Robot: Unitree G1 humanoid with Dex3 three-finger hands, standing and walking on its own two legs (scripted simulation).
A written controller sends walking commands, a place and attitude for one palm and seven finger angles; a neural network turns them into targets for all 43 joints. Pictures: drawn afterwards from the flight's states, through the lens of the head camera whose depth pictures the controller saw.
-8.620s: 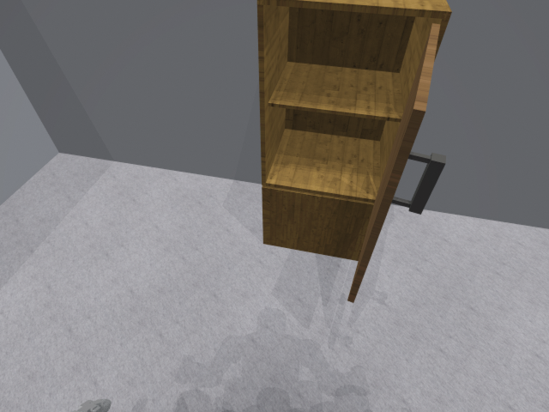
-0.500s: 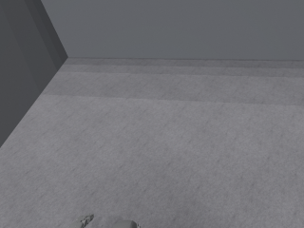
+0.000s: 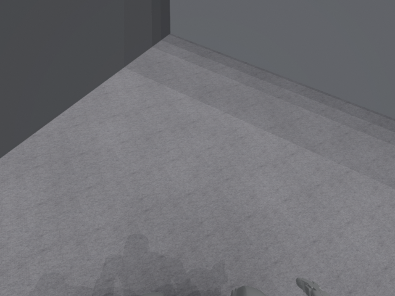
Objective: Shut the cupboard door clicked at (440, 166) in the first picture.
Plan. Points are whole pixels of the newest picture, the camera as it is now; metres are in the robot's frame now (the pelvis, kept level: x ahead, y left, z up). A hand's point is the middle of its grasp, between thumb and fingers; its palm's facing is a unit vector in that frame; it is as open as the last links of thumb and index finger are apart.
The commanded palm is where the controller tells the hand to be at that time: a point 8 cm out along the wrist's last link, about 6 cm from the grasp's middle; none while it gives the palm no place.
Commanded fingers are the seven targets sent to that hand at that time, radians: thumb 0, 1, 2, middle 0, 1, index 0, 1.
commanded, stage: walk to a spot facing it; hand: left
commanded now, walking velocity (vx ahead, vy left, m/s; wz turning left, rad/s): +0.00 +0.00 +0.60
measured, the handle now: out of the picture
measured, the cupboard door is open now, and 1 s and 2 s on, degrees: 80 80 80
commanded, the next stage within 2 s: none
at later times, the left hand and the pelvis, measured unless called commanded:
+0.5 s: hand out of the picture +0.04 +0.17 -0.13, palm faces +0.27 -0.92 -0.29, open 7.4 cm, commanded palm none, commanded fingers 0.00 0.90 0.90 -0.20 -0.30 -0.20 -0.30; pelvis -0.02 -0.05 +0.01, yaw +18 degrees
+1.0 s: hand out of the picture -0.12 +0.22 -0.16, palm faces +0.60 -0.76 -0.25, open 7.4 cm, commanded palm none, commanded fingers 0.00 0.90 0.90 -0.20 -0.30 -0.20 -0.30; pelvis -0.05 +0.00 +0.01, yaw +36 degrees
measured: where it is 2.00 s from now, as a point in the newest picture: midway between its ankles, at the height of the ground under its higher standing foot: outside the picture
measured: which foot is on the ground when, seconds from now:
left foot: down 0.00-0.34, up 0.36-0.76, down 0.78-1.00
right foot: up 0.00-0.32, down 0.34-0.78, up 0.80-1.00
